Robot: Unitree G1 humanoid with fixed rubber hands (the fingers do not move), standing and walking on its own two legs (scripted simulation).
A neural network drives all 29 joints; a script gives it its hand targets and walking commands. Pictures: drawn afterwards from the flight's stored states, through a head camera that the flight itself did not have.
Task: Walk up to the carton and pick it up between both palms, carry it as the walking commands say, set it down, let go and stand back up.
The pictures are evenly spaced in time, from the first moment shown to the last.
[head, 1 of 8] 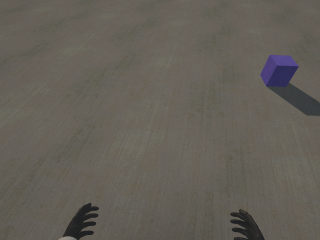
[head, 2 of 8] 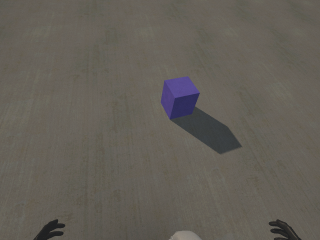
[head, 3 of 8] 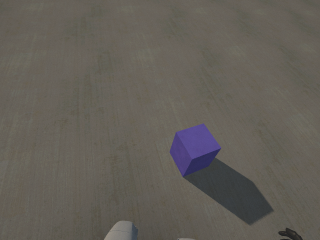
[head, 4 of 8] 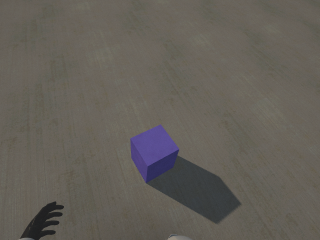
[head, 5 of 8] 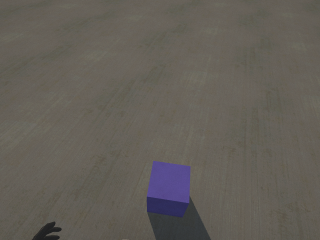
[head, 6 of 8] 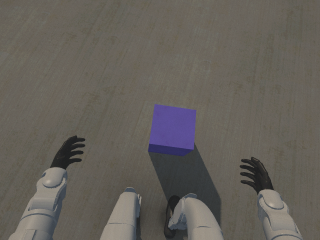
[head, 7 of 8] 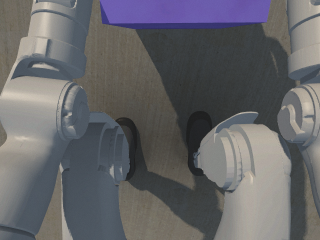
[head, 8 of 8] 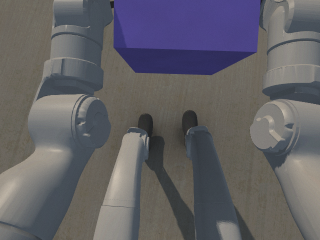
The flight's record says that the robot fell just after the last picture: yes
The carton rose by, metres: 0.51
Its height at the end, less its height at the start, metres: +0.51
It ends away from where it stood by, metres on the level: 0.25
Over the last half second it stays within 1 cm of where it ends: no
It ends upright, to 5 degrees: no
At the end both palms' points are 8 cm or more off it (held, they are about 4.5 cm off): no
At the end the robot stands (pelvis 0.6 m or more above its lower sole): no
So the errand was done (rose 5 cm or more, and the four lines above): no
